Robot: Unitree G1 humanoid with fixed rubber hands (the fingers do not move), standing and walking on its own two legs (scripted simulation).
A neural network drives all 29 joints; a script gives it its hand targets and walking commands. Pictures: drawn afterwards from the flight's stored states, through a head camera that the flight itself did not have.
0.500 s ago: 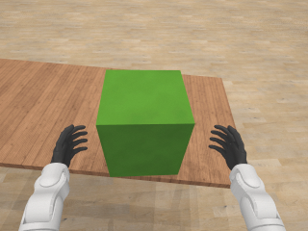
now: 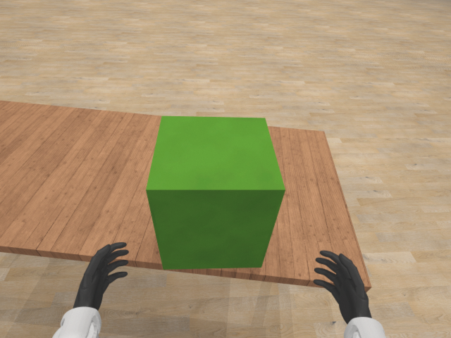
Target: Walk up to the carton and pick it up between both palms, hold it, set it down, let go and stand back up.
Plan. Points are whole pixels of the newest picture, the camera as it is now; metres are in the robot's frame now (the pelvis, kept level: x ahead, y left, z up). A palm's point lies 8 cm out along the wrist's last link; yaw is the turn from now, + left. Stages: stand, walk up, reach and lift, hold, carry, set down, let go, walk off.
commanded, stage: set down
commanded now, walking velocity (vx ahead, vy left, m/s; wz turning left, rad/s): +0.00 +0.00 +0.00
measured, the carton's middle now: (213, 194) +0.41 +0.04 +0.05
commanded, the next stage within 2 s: let go in 0.88 s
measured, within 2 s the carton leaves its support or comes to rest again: neither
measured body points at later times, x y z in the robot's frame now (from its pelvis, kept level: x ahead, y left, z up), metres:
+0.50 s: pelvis +0.01 +0.01 +0.00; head +0.00 +0.02 +0.45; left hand +0.20 +0.24 -0.05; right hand +0.21 -0.21 -0.02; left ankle +0.01 +0.12 -0.75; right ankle -0.01 -0.09 -0.75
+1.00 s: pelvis +0.00 +0.02 +0.00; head -0.02 +0.04 +0.45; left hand +0.18 +0.22 -0.09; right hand +0.21 -0.20 -0.02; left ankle +0.01 +0.12 -0.75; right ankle -0.01 -0.09 -0.75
